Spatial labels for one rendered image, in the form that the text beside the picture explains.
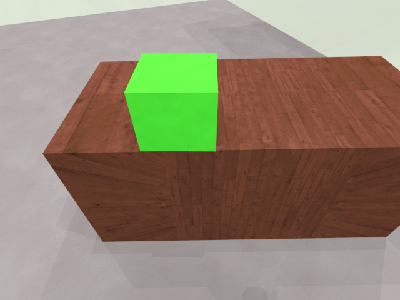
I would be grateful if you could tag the carton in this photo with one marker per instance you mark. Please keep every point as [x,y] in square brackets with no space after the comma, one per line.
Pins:
[173,101]

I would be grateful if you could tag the pedestal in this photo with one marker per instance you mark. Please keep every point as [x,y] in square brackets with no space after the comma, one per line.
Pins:
[306,147]

